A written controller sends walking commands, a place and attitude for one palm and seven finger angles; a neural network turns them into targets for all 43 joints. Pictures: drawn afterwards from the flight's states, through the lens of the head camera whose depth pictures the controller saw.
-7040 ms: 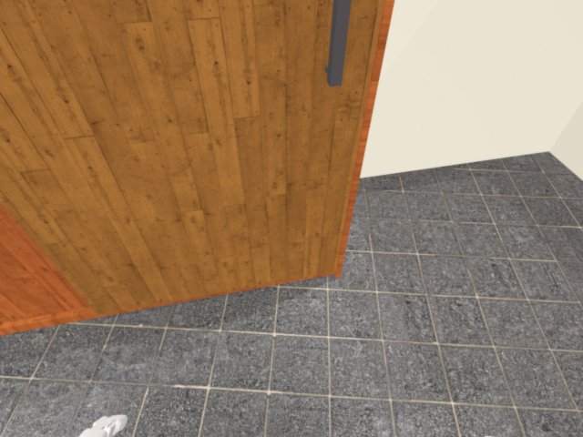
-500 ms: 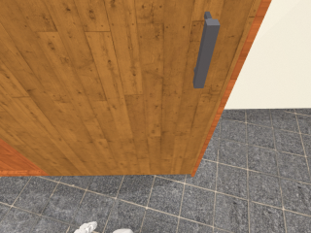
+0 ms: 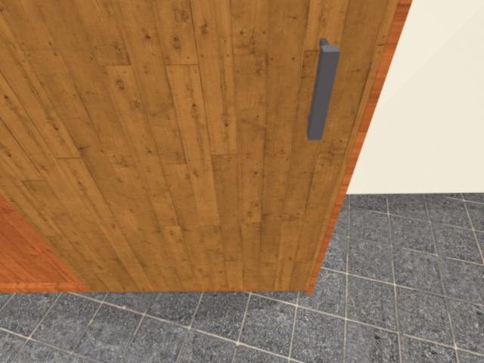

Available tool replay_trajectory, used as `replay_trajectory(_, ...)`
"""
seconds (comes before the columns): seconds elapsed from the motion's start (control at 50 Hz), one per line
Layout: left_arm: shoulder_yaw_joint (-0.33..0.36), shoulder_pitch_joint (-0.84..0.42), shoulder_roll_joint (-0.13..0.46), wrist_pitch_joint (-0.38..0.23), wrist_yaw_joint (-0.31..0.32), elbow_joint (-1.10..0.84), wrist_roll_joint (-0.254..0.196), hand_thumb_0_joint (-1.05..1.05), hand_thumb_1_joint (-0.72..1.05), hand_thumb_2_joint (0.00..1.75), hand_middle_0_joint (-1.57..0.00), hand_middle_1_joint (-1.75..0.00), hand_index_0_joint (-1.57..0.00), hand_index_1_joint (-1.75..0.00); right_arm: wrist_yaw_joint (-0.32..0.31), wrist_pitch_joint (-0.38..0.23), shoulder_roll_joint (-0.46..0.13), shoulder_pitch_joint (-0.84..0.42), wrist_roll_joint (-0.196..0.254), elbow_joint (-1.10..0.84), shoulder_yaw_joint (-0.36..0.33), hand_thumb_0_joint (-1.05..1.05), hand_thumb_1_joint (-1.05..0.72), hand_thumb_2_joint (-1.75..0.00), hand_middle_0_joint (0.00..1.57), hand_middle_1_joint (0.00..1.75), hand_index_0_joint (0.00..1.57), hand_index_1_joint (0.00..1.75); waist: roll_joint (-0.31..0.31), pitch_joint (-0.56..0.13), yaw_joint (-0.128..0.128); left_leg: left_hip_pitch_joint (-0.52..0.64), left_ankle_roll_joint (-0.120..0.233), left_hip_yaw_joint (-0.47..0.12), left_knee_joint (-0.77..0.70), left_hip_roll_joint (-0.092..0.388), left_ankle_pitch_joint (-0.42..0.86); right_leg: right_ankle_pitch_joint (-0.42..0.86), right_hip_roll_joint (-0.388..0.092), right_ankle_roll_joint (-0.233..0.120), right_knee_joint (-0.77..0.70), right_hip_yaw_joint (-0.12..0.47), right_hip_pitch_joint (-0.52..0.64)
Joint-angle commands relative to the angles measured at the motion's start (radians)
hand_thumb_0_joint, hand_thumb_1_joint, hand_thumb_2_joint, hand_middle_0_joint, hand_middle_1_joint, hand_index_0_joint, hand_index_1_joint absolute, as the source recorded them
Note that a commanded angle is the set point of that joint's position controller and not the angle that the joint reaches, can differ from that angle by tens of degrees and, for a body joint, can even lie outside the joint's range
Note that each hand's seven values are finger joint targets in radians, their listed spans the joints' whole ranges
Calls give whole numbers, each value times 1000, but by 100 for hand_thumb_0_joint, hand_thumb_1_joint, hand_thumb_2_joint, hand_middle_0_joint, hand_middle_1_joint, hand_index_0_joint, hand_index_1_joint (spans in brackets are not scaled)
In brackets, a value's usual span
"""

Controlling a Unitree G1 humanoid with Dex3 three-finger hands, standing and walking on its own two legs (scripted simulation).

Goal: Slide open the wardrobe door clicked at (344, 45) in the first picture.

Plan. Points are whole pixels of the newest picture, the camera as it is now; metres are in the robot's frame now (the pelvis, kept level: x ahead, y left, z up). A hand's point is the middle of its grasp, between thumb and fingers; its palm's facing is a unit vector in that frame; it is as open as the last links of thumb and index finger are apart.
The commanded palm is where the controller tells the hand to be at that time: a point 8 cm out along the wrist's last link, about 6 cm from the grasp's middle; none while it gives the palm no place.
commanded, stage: come to a stop and stand still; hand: right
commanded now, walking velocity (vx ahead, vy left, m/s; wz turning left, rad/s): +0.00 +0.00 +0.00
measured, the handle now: (318, 91) +0.53 -0.10 +0.21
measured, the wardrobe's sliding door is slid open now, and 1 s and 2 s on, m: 0.00 0.00 0.00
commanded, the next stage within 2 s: none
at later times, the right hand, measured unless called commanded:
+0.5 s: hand out of the picture -0.06 -0.20 -0.17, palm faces +0.03 +0.98 -0.18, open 7.4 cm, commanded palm none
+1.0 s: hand out of the picture -0.11 -0.22 -0.17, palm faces +0.08 +0.98 -0.19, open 7.3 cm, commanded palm none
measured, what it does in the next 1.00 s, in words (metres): shifts its weight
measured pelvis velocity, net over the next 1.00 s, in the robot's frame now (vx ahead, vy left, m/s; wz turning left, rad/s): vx -0.07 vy -0.05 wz -0.03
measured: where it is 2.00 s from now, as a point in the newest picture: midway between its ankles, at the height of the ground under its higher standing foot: outside the picture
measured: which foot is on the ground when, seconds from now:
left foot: down 0.00-1.00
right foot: down 0.00-0.96, up 0.98-1.00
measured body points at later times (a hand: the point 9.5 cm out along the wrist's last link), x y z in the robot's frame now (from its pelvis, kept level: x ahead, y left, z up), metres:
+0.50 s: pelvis -0.02 -0.03 +0.01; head -0.03 -0.04 +0.46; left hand +0.00 +0.20 -0.14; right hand -0.06 -0.25 -0.16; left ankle +0.02 +0.13 -0.73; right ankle +0.08 -0.09 -0.73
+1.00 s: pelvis -0.07 -0.05 +0.01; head -0.08 -0.05 +0.46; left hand -0.03 +0.19 -0.14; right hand -0.12 -0.27 -0.15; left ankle +0.02 +0.13 -0.72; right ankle +0.06 -0.09 -0.71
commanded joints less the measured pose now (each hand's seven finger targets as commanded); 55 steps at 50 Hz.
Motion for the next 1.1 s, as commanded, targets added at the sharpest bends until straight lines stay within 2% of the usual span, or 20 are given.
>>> replay_trajectory(0.0,21,9,106,-27,6,-63,2,0,90,90,-20,-30,-20,-30,-5,-15,-118,42,4,-45,-35,0,-90,-90,20,30,20,30,-3,37,-10,-92,57,-122,-186,96,-216,-221,-68,7,-169,123,5)
replay_trajectory(0.14,16,32,96,-26,6,-16,-3,0,90,90,-20,-30,-20,-30,-9,-17,-92,111,3,2,-29,0,-90,-90,20,30,20,30,-36,45,-17,-70,43,-91,-172,79,-176,-253,-87,6,-232,154,-6)
replay_trajectory(0.26,21,25,98,-23,8,18,-7,0,90,90,-20,-30,-20,-30,-11,-16,-55,182,-2,55,-21,0,-90,-90,20,30,20,30,-87,60,-30,-20,27,-45,-126,50,-128,-361,-115,0,-332,197,-48)
replay_trajectory(0.4,24,17,80,-18,10,48,-9,0,90,90,-20,-30,-20,-30,-12,-20,-32,230,-3,106,-18,0,-90,-90,20,30,20,30,-21,67,-29,-49,35,-82,-168,66,-158,-327,-89,15,-311,164,-4)
replay_trajectory(0.48,25,17,78,-19,10,62,-11,0,90,90,-20,-30,-20,-30,-13,-21,-30,235,-4,119,-19,0,-90,-90,20,30,20,30,-17,76,-22,-80,33,-95,-178,69,-168,-322,-90,17,-317,165,22)
replay_trajectory(0.64,25,-1,87,-21,11,80,-13,0,90,90,-20,-30,-20,-30,-14,-24,-31,256,-6,149,-19,0,-90,-90,20,30,20,30,-9,79,-30,-67,33,-108,-183,68,-159,-325,-88,18,-332,169,23)
replay_trajectory(0.7,29,-3,91,-19,12,87,-10,0,90,90,-20,-30,-20,-30,-13,-18,-30,254,-6,156,-23,0,-90,-90,20,30,20,30,-41,95,-28,-85,31,-99,-171,60,-189,-367,-89,27,-356,172,16)
replay_trajectory(0.74,31,-9,102,-17,13,88,-11,0,90,90,-20,-30,-20,-30,-13,-16,-26,274,-8,163,-23,0,-90,-90,20,30,20,30,-75,76,-36,-49,28,-76,-137,45,-147,-397,-101,26,-387,190,6)
replay_trajectory(0.82,41,-50,114,-6,15,83,-9,0,90,90,-20,-30,-20,-30,-8,1,-10,319,-10,183,-32,0,-90,-90,20,30,20,30,-84,86,-62,21,22,-28,-72,16,-129,-474,-103,37,-436,175,-78)
replay_trajectory(0.86,42,-65,112,-5,16,79,-9,0,90,90,-20,-30,-20,-30,-8,0,-10,334,-10,187,-34,0,-90,-90,20,30,20,30,-41,72,-69,34,30,-46,-102,24,-122,-429,-83,41,-405,147,-66)
replay_trajectory(0.9,45,-58,102,6,14,77,-9,0,90,90,-20,-30,-20,-30,-6,4,-37,306,-10,175,-43,0,-90,-90,20,30,20,30,41,87,-56,-67,54,-121,-196,62,-252,-401,-22,55,-290,89,-25)
replay_trajectory(0.92,49,-34,87,17,14,80,-8,0,90,90,-20,-30,-20,-30,-8,5,-67,258,-9,161,-53,0,-90,-90,20,30,20,30,140,85,-32,-210,81,-190,-298,121,-369,-312,25,64,-115,44,80)
replay_trajectory(0.94,59,17,77,27,14,91,-8,0,90,90,-20,-30,-20,-30,-13,3,-109,161,-7,134,-66,0,-90,-90,20,30,20,30,244,63,14,-386,122,-280,-426,205,-477,-185,67,68,159,-7,232)
replay_trajectory(0.96,79,92,88,35,14,111,-9,0,90,90,-20,-30,-20,-30,-20,6,-149,-5,-8,80,-81,0,-90,-90,20,30,20,30,282,54,76,-513,146,-315,-478,278,-478,-164,62,59,385,10,300)
replay_trajectory(0.98,91,161,107,32,15,132,-12,0,90,90,-20,-30,-20,-30,-28,2,-168,-147,-8,32,-94,0,-90,-90,20,30,20,30,274,37,125,-554,141,-281,-440,289,-351,-178,21,45,488,69,337)
replay_trajectory(1.0,91,215,109,20,14,147,-19,0,90,90,-20,-30,-20,-30,-28,-5,-183,-227,-9,9,-99,0,-90,-90,20,30,20,30,232,21,155,-522,120,-223,-373,264,-257,-210,-14,39,445,95,348)
replay_trajectory(1.02,82,232,98,-2,9,145,-23,0,90,90,-20,-30,-20,-30,-28,-9,-176,-229,-11,5,-98,0,-90,-90,20,30,20,30,167,62,149,-444,91,-196,-265,230,-221,-242,-52,32,224,105,295)
replay_trajectory(1.04,66,200,97,-16,1,131,-22,0,90,90,-20,-30,-20,-30,-24,-8,-167,-163,-7,20,-92,0,-90,-90,20,30,20,30,39,118,104,-331,62,-153,-100,163,-233,-241,-38,35,-72,76,181)
replay_trajectory(1.06,57,156,110,-33,7,114,-10,0,90,90,-20,-30,-20,-30,-22,4,-111,-51,3,46,-83,0,-90,-90,20,30,20,30,-202,152,45,-297,49,-97,121,75,-251,-359,-61,48,-301,182,87)
replay_trajectory(1.08,59,86,161,-45,19,76,0,0,90,90,-20,-30,-20,-30,-16,9,-64,10,13,55,-77,0,-90,-90,20,30,20,30,-400,213,5,-331,-1,-51,291,-10,-235,-497,-207,19,-480,456,-48)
